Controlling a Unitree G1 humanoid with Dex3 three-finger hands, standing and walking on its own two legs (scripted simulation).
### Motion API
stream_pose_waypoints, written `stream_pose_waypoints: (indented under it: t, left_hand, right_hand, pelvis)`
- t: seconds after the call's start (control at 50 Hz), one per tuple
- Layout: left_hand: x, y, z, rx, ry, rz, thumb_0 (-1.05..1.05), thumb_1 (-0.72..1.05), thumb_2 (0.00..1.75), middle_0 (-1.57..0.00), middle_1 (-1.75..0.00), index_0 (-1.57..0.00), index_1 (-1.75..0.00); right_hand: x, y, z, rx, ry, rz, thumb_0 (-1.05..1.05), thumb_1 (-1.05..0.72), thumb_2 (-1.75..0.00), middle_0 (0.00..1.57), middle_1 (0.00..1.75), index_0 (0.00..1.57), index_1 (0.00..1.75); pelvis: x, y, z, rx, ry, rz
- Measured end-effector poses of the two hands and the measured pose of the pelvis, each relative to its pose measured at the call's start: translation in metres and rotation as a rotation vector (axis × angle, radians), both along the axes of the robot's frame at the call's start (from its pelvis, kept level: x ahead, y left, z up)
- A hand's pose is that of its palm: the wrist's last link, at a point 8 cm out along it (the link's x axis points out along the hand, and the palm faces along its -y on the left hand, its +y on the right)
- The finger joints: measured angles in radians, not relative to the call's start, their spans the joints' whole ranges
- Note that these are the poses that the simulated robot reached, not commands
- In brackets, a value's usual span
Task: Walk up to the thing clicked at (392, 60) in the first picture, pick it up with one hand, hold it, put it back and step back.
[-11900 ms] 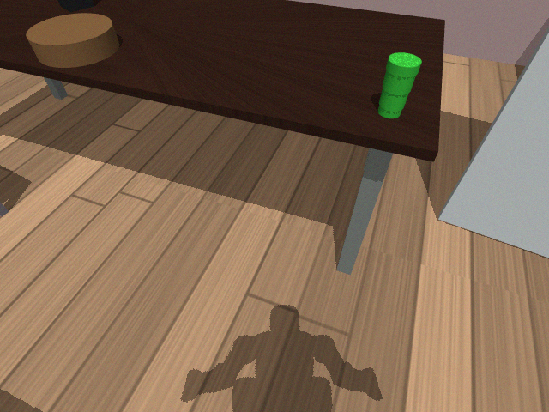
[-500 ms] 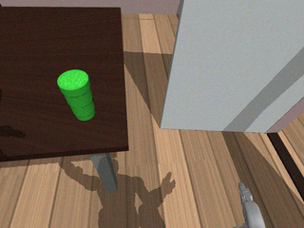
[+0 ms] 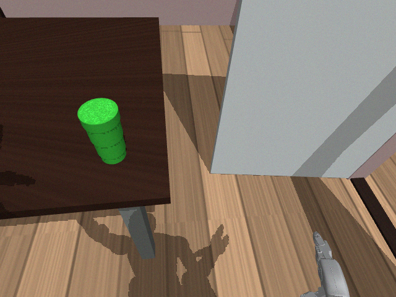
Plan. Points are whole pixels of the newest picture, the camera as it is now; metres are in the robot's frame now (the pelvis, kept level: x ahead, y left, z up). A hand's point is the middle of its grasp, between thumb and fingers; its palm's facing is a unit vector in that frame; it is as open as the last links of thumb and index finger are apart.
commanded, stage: approach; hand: left
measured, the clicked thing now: (106, 134) +0.46 +0.18 +0.06
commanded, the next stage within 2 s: close in in 0.26 s
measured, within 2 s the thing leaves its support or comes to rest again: neither
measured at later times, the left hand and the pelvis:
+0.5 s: hand (77, 147) +0.44 +0.25 +0.04, palm faces +0.08 -0.99 +0.07, open 17.5 cm; pelvis -0.03 -0.01 -0.03, yaw -2 degrees
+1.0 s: hand (97, 147) +0.44 +0.20 +0.04, palm faces +0.13 -0.99 +0.02, open 17.4 cm; pelvis -0.03 -0.01 -0.04, yaw -1 degrees
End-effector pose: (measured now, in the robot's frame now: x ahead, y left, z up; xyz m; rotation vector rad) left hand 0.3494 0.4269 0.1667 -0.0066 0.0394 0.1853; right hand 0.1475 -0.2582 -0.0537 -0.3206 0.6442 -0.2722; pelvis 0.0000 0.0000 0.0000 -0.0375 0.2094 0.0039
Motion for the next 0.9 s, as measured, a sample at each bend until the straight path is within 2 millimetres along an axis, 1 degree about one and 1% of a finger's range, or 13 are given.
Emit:
stream_pose_waypoints:
  t: [0.08, 0.14, 0.18, 0.26, 0.36, 0.44, 0.5, 0.54, 0.58, 0.66, 0.74, 0.8, 0.9]
  left_hand:
    - [-0.003, 0.0, -0.01, -0.011, 0.014, -0.001, -0.01, -0.45, 0.08, -0.05, -0.04, -0.03, -0.04]
    - [-0.002, -0.006, -0.027, -0.015, 0.051, -0.017, -0.01, -0.47, 0.08, -0.05, -0.04, -0.03, -0.05]
    - [0.002, -0.015, -0.042, -0.025, 0.071, -0.03, -0.01, -0.49, 0.08, -0.04, -0.04, -0.03, -0.05]
    - [0.018, -0.044, -0.066, -0.044, 0.063, -0.064, -0.01, -0.52, 0.07, -0.04, -0.04, -0.02, -0.05]
    - [0.047, -0.089, -0.092, -0.075, 0.043, -0.107, -0.01, -0.54, 0.07, -0.04, -0.04, -0.03, -0.05]
    - [0.063, -0.117, -0.117, -0.08, 0.042, -0.121, -0.01, -0.55, 0.06, -0.05, -0.05, -0.04, -0.05]
    - [0.068, -0.128, -0.132, -0.075, 0.038, -0.103, -0.01, -0.55, 0.05, -0.06, -0.05, -0.05, -0.05]
    - [0.068, -0.132, -0.131, -0.058, 0.01, -0.079, -0.01, -0.54, 0.05, -0.06, -0.05, -0.05, -0.05]
    - [0.069, -0.136, -0.125, -0.041, -0.019, -0.062, -0.02, -0.54, 0.04, -0.06, -0.05, -0.06, -0.05]
    - [0.071, -0.147, -0.116, -0.008, -0.005, -0.056, -0.01, -0.53, 0.03, -0.06, -0.05, -0.06, -0.04]
    - [0.068, -0.154, -0.11, -0.007, 0.002, -0.057, -0.01, -0.52, 0.02, -0.07, -0.04, -0.07, -0.03]
    - [0.063, -0.156, -0.112, -0.029, 0.006, -0.054, -0.01, -0.51, 0.01, -0.07, -0.04, -0.07, -0.03]
    - [0.058, -0.159, -0.124, -0.035, 0.017, -0.047, -0.01, -0.51, 0.01, -0.07, -0.03, -0.08, -0.01]
  right_hand:
    - [-0.007, 0.004, -0.003, 0.01, 0.018, 0.018, -0.01, 0.54, -0.05, 0.06, 0.05, 0.06, 0.05]
    - [-0.017, 0.009, -0.014, 0.025, 0.066, 0.039, -0.01, 0.54, -0.05, 0.06, 0.05, 0.06, 0.05]
    - [-0.021, 0.012, -0.02, 0.032, 0.093, 0.053, -0.01, 0.54, -0.05, 0.06, 0.05, 0.06, 0.05]
    - [-0.019, 0.012, -0.023, 0.027, 0.083, 0.067, -0.01, 0.54, -0.05, 0.06, 0.05, 0.06, 0.05]
    - [-0.017, 0.001, -0.009, -0.006, 0.018, 0.052, -0.01, 0.54, -0.05, 0.06, 0.05, 0.06, 0.05]
    - [-0.032, -0.013, -0.004, -0.031, 0.014, 0.02, -0.01, 0.54, -0.05, 0.06, 0.05, 0.06, 0.05]
    - [-0.052, -0.02, -0.009, -0.034, 0.068, -0.012, -0.01, 0.54, -0.05, 0.06, 0.05, 0.06, 0.05]
    - [-0.062, -0.022, -0.016, -0.026, 0.112, -0.027, -0.01, 0.54, -0.05, 0.06, 0.05, 0.06, 0.05]
    - [-0.065, -0.021, -0.022, -0.011, 0.139, -0.031, -0.01, 0.54, -0.05, 0.06, 0.05, 0.06, 0.05]
    - [-0.054, -0.019, -0.025, 0.011, 0.11, -0.029, -0.01, 0.53, -0.05, 0.06, 0.05, 0.06, 0.05]
    - [-0.036, -0.017, -0.017, 0.029, 0.03, -0.022, -0.01, 0.53, -0.05, 0.06, 0.05, 0.06, 0.05]
    - [-0.031, -0.013, -0.013, 0.042, -0.003, -0.006, -0.01, 0.53, -0.05, 0.06, 0.05, 0.06, 0.05]
    - [-0.038, -0.007, -0.019, 0.067, 0.041, 0.018, -0.01, 0.53, -0.05, 0.06, 0.05, 0.06, 0.05]
  pelvis:
    - [-0.002, -0.001, -0.001, 0.003, 0.005, 0.002]
    - [-0.005, -0.002, -0.004, 0.004, 0.016, 0.006]
    - [-0.009, -0.002, -0.006, 0.003, 0.026, 0.007]
    - [-0.016, -0.001, -0.012, 0.0, 0.042, 0.008]
    - [-0.021, -0.003, -0.019, 0.0, 0.062, -0.002]
    - [-0.024, -0.005, -0.026, -0.001, 0.081, -0.016]
    - [-0.025, -0.005, -0.031, -0.002, 0.094, -0.027]
    - [-0.026, -0.006, -0.034, -0.003, 0.099, -0.03]
    - [-0.027, -0.006, -0.035, -0.003, 0.099, -0.031]
    - [-0.026, -0.006, -0.036, -0.001, 0.093, -0.033]
    - [-0.024, -0.006, -0.035, 0.003, 0.083, -0.033]
    - [-0.023, -0.008, -0.036, 0.008, 0.079, -0.028]
    - [-0.024, -0.01, -0.038, 0.01, 0.078, -0.02]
